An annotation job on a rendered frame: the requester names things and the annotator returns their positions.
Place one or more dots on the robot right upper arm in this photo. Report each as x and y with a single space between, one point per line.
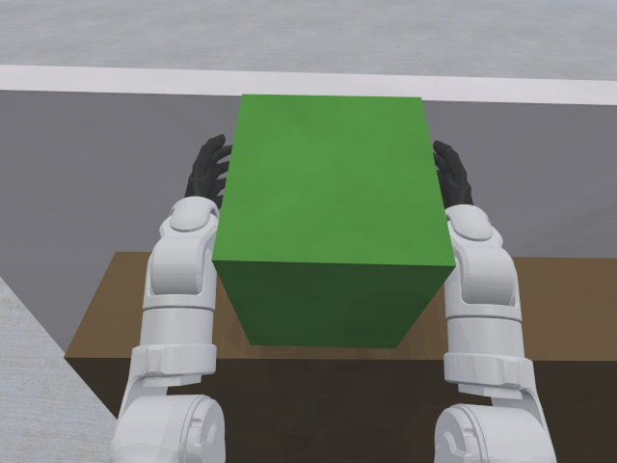
467 433

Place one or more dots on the robot right forearm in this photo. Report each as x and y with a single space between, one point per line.
482 305

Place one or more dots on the robot left forearm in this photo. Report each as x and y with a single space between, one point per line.
180 293

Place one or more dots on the left robot hand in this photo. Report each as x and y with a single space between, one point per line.
203 181

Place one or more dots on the carton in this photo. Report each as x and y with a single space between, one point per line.
332 230

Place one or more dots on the robot left upper arm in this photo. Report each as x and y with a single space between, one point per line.
171 429

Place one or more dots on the pedestal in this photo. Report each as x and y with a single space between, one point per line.
307 404

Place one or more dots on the right robot hand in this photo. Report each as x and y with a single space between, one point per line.
452 176

